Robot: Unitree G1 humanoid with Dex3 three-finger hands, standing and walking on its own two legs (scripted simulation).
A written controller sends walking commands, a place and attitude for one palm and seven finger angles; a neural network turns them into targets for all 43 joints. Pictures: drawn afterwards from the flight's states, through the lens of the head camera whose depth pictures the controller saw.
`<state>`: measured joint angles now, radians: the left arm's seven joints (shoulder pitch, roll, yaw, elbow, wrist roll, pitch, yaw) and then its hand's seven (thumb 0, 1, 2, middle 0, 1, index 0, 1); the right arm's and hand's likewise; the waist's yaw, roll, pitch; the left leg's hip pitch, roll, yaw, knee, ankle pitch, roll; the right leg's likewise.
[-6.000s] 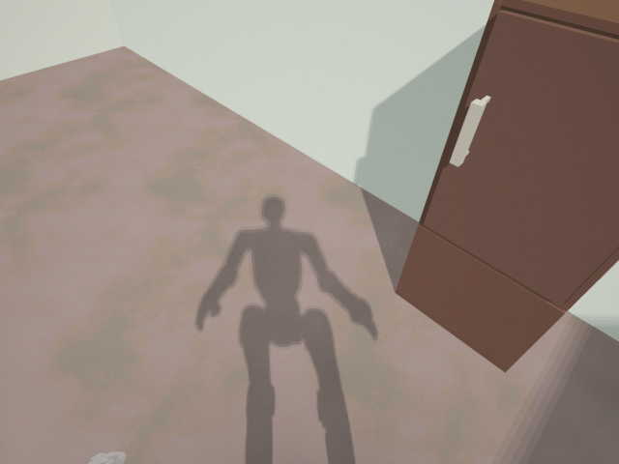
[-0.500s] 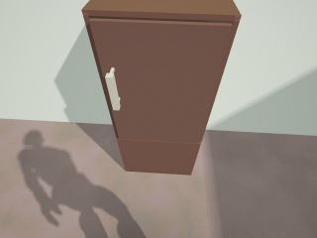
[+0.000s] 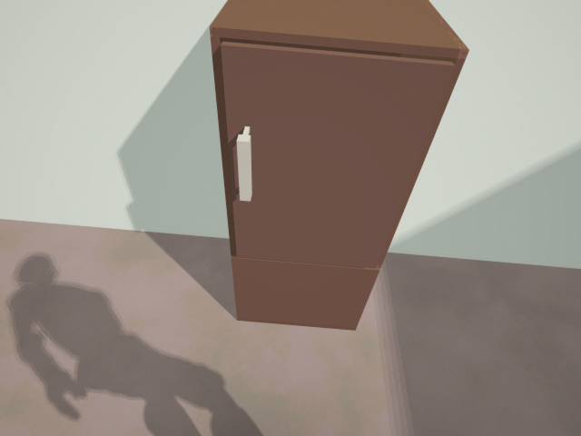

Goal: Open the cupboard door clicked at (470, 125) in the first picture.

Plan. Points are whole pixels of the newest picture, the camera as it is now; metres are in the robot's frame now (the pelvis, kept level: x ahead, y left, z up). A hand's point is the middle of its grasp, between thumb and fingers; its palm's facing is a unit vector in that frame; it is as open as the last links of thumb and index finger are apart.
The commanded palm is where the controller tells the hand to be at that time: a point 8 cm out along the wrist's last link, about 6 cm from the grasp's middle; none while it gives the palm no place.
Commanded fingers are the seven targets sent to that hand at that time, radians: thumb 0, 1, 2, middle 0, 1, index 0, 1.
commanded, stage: shuffle to correct the standing spot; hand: left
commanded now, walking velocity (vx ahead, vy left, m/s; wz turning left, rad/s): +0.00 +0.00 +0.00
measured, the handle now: (246, 164) +0.64 +0.14 +0.01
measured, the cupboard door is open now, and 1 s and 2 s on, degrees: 0 0 0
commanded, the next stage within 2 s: come to a stop and stand still in 0.92 s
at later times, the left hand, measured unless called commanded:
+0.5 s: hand out of the picture -0.10 +0.11 -0.18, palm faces +0.13 -0.99 -0.09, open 7.4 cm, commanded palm none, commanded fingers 0.00 0.90 0.90 -0.20 -0.30 -0.20 -0.30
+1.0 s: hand out of the picture +0.14 +0.10 -0.17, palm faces +0.03 -0.98 -0.21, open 7.3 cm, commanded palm none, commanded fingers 0.00 0.90 0.90 -0.20 -0.30 -0.20 -0.30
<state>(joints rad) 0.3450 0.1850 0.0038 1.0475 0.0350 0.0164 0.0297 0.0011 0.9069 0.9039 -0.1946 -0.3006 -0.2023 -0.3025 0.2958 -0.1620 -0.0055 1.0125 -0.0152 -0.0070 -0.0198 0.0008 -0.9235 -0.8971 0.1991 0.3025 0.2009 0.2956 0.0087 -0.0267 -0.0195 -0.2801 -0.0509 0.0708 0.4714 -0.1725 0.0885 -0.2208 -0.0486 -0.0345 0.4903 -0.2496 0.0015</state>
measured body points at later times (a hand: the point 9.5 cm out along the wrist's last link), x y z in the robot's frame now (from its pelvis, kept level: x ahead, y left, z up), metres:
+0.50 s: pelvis +0.00 -0.02 +0.00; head -0.01 +0.01 +0.44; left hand -0.10 +0.17 -0.17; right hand +0.02 -0.25 -0.15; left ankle +0.03 +0.06 -0.73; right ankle +0.01 -0.15 -0.74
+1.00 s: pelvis +0.08 -0.08 +0.00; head +0.10 -0.09 +0.45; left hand +0.14 +0.15 -0.15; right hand +0.01 -0.28 -0.16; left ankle +0.05 +0.04 -0.70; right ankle +0.11 -0.19 -0.74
